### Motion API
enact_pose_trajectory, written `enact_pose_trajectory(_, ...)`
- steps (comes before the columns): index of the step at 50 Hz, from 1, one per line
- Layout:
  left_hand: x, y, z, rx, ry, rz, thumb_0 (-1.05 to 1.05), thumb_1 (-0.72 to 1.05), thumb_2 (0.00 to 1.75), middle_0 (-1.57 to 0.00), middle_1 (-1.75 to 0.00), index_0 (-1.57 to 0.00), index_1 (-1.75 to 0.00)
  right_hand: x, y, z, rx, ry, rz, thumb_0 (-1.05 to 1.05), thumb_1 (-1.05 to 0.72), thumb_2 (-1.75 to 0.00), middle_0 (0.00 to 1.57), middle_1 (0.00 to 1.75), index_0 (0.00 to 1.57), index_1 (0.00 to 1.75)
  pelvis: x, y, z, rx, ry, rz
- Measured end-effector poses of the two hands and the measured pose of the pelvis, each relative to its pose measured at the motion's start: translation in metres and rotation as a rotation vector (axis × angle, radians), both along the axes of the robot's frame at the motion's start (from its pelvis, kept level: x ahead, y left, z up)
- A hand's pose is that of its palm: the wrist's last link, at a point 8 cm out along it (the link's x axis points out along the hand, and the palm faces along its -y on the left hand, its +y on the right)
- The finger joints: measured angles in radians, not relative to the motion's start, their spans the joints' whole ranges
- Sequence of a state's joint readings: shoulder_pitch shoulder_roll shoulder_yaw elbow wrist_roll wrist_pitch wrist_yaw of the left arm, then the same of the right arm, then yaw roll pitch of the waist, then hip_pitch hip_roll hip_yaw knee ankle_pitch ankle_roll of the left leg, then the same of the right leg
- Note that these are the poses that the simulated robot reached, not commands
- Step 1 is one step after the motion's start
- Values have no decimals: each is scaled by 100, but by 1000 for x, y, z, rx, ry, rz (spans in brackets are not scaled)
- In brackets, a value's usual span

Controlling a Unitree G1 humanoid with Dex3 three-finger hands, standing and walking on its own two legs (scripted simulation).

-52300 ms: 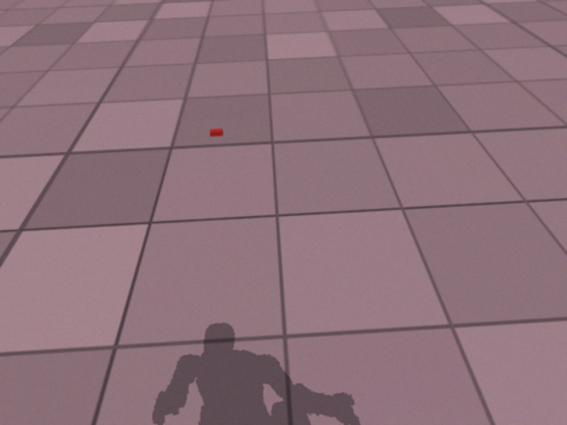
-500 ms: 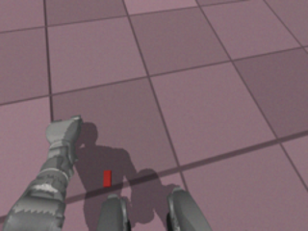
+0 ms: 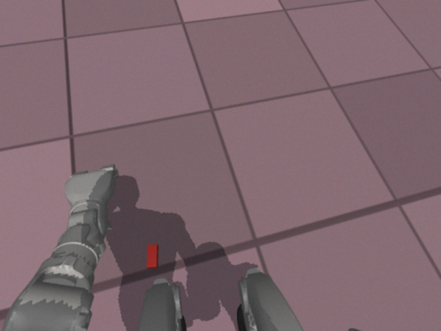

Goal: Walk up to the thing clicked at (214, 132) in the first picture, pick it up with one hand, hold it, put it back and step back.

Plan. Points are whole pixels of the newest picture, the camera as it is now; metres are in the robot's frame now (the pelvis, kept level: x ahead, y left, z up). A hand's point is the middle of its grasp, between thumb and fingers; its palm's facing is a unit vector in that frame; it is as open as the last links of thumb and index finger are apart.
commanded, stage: go down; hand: left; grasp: from above
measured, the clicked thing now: (152, 256) +0.37 +0.19 -0.59
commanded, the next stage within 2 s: approach in 0.12 s
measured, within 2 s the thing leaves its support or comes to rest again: neither
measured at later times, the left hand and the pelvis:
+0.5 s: hand (112, 221) +0.39 +0.21 -0.18, palm faces -0.47 -0.04 -0.88, open 12.1 cm; pelvis -0.01 +0.00 -0.04, yaw +0 degrees
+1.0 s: hand (140, 253) +0.36 +0.20 -0.42, palm faces -0.48 -0.05 -0.87, open 11.0 cm; pelvis -0.05 -0.01 -0.23, yaw -3 degrees
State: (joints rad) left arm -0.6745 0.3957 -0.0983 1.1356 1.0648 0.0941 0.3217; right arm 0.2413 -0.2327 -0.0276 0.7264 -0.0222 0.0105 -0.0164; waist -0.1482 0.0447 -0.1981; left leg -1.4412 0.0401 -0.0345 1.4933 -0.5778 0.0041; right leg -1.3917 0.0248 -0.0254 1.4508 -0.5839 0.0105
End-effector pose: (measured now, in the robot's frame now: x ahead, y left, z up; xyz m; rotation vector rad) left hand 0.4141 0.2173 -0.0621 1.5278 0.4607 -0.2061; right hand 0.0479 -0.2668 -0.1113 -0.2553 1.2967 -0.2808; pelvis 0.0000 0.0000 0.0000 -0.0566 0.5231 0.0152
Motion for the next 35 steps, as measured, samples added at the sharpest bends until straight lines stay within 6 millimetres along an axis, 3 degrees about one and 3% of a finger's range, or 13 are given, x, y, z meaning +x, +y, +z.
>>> enact_pose_trajectory(14, 0, 1, -7, 3, 10, -10, 0, -18, 73, -48, -53, -43, -58, -4, 1, -5, -1, 8, -1, 1, -90, -90, 20, 30, 20, 30, 0, 2, -6, -1, 11, -1)
enact_pose_trajectory(20, -5, -1, -25, 7, 34, 0, 0, -19, 72, -47, -55, -42, -61, -4, 1, -17, 7, 5, 15, 1, -90, -90, 20, 30, 20, 30, -3, 1, -16, 1, 28, -3)
enact_pose_trajectory(26, -14, -7, -75, -1, 74, -27, 0, -18, 71, -47, -57, -43, -62, -4, -5, -46, -3, 8, 50, 0, -90, -90, 20, 30, 20, 30, -10, -1, -48, -1, 75, -5)
enact_pose_trajectory(35, -28, -18, -175, -24, 44, -71, 0, -15, 67, -48, -62, -45, -65, -8, -15, -123, -15, 31, 103, 0, -90, -90, 20, 30, 20, 30, -28, -3, -124, -10, 133, -15)
